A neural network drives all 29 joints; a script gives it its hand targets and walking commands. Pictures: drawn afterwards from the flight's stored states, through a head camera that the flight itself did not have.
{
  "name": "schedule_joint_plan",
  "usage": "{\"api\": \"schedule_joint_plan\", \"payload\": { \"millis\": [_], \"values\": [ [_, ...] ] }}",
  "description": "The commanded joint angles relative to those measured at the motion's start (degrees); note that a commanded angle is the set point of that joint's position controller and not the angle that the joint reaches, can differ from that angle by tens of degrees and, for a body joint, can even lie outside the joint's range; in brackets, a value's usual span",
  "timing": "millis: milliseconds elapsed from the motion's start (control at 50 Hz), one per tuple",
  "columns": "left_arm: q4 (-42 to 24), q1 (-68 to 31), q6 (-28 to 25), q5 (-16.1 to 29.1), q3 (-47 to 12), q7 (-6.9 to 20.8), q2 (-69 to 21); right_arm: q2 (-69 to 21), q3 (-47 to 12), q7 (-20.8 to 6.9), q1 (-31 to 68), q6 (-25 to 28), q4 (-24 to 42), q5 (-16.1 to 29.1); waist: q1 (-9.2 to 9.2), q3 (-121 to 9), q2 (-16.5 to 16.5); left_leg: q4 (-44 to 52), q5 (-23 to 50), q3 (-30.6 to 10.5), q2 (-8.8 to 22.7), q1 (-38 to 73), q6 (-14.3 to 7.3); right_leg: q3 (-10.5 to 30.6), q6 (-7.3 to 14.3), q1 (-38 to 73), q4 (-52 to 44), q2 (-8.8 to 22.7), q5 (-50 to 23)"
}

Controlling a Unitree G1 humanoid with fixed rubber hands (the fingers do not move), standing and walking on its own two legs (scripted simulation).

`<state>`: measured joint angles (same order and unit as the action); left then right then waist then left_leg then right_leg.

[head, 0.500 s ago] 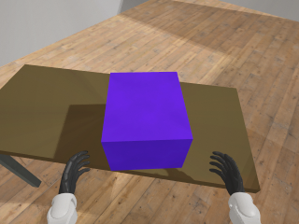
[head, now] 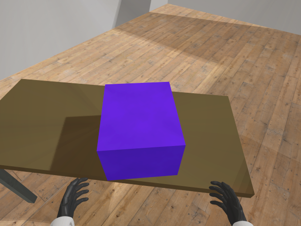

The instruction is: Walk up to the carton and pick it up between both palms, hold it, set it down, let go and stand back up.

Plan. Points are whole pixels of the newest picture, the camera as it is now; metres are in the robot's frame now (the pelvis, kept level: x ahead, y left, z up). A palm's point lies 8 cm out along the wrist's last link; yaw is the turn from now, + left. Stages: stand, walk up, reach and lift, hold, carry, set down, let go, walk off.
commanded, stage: set down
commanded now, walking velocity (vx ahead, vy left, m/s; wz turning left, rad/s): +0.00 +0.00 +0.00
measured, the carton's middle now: (140, 128) +0.49 +0.06 -0.07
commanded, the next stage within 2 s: let go in 0.36 s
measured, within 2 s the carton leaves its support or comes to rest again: neither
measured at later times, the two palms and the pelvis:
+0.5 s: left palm (61, 224) +0.17 +0.25 -0.07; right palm out of the picture +0.17 -0.20 -0.06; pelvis +0.02 +0.01 +0.01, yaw -1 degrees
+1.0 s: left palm out of the picture +0.16 +0.25 -0.08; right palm out of the picture +0.13 -0.22 -0.09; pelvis +0.02 +0.02 +0.01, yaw -1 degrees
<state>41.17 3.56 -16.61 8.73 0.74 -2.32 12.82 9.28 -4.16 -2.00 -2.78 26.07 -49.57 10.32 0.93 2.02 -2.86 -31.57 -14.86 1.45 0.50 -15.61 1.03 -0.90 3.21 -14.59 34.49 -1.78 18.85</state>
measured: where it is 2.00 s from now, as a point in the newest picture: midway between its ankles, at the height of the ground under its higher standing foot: outside the picture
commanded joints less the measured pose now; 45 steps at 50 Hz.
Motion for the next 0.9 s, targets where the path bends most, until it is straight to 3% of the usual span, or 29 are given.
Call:
{"api": "schedule_joint_plan", "payload": {
  "millis": [0,20,80,160,200,260,320,360,440,540,560,620,640,740,780,860,880],
  "values": [
    [-10.0,-6.7,-0.2,-1.4,3.4,0.3,8.7,5.5,1.6,0.8,5.8,1.1,9.7,-0.9,1.07,-9.1,2.1,5.6,8.7,0.4,-1.5,10.1,-1.3,4.5,-2.5,-0.6,-11.2,3.6,-13.0],
    [-6.9,-4.1,2.2,-2.8,2.9,0.8,7.4,6.0,0.8,0.9,5.1,-0.6,5.5,-1.6,0.51,-7.1,3.0,6.2,10.7,0.0,-1.1,12.6,-1.2,4.1,-2.2,-0.6,-11.6,3.3,-16.1],
    [-10.9,-5.4,3.1,-2.5,5.0,1.4,8.7,6.0,2.4,1.6,5.8,-0.7,12.0,-3.1,0.77,-9.8,1.1,7.3,11.5,1.1,-1.4,12.5,-1.6,4.4,-3.2,1.7,-13.0,3.7,-20.3],
    [-10.0,-0.3,5.7,-4.5,5.2,2.1,8.1,5.8,1.5,1.9,1.5,-3.0,8.8,-4.1,0.34,-8.3,1.1,9.1,14.8,1.1,-1.2,14.8,-1.7,4.1,-3.7,5.7,-14.2,3.4,-25.6],
    [-12.0,-0.4,6.3,-4.2,5.1,2.3,8.2,5.4,1.9,2.2,1.0,-3.3,11.2,-5.0,1.04,-7.6,0.5,10.0,13.8,1.4,-0.9,15.1,-1.9,4.0,-3.5,5.6,-14.8,3.4,-24.3],
    [-12.5,1.4,9.3,-6.8,5.1,2.2,7.6,6.0,2.4,2.2,-0.4,-5.1,9.0,-5.1,1.13,-5.4,4.4,10.1,17.9,1.3,-0.5,18.4,-0.6,2.7,-2.6,4.4,-16.5,2.7,-22.9],
    [-15.1,1.2,11.6,-6.4,4.2,2.5,6.9,6.1,4.2,2.3,-0.7,-5.7,10.8,-6.2,0.34,-6.2,2.6,10.4,19.3,1.2,0.0,20.8,-0.5,1.7,-2.7,2.4,-17.9,2.2,-21.3],
    [-16.3,0.8,12.1,-7.2,4.3,2.1,6.9,6.3,4.7,1.9,-0.9,-6.4,10.7,-6.9,0.95,-4.5,3.2,10.7,18.7,1.3,0.0,19.8,-0.3,1.2,-2.1,2.6,-18.4,2.2,-18.2],
    [-15.7,1.6,15.4,-8.0,2.5,1.9,5.8,6.7,6.2,1.5,-1.0,-8.9,10.7,-8.7,-0.38,-2.0,3.9,11.5,15.8,1.5,0.6,19.9,-0.1,0.5,-1.4,1.4,-19.7,1.7,-13.2],
    [-17.4,2.3,17.8,-8.6,2.0,0.9,5.1,7.1,6.7,0.8,-2.2,-10.7,11.4,-9.2,0.36,-2.8,4.4,11.6,16.9,1.5,1.1,20.3,0.0,0.1,-0.9,1.1,-19.5,1.4,-12.1],
    [-17.3,1.9,18.0,-7.9,1.7,1.0,5.1,6.6,6.9,0.7,-1.7,-10.8,13.1,-9.3,0.03,-3.3,2.5,11.1,16.8,1.5,0.8,20.5,-0.2,0.2,-1.4,0.8,-19.6,1.6,-13.1],
    [-17.1,2.0,19.1,-9.4,2.2,0.7,5.2,7.3,7.3,0.2,-1.9,-11.6,12.2,-9.6,0.85,-1.4,4.0,11.7,16.4,1.7,0.9,20.2,0.1,-0.1,-1.0,0.5,-19.7,1.3,-11.6],
    [-16.6,1.7,19.7,-9.0,1.4,0.8,4.8,7.2,7.3,0.2,-1.9,-12.0,12.7,-10.1,-0.09,-2.7,3.1,11.1,16.2,1.6,0.8,20.2,-0.3,0.2,-1.2,0.5,-19.7,1.4,-12.3],
    [-18.0,2.3,20.0,-9.3,2.6,0.8,5.0,7.4,7.1,0.4,-3.1,-12.2,13.4,-10.1,0.87,-4.1,2.8,10.4,19.1,2.1,0.6,20.5,0.0,0.5,-1.9,1.9,-18.5,1.6,-17.3],
    [-19.1,2.0,20.4,-9.8,2.3,0.6,4.8,7.7,7.7,0.4,-3.5,-12.2,12.5,-10.3,0.18,-5.1,4.6,10.3,19.2,1.9,0.6,21.2,0.3,0.4,-1.5,1.7,-18.4,1.6,-17.9],
    [-18.5,2.2,21.3,-10.1,1.6,0.6,4.4,8.5,8.5,0.2,-3.3,-12.0,12.3,-11.1,-0.52,-4.8,4.4,10.4,17.0,1.7,0.9,21.3,0.3,-0.1,-1.1,1.6,-18.7,1.3,-15.3],
    [-10.9,11.0,17.4,-11.9,3.6,1.1,9.1,12.2,7.5,2.9,-10.7,-18.1,7.9,-10.7,0.75,-13.2,6.6,6.0,33.7,-4.3,4.6,12.3,-2.1,4.7,-2.5,11.7,-9.4,5.7,-25.7]
  ]
}}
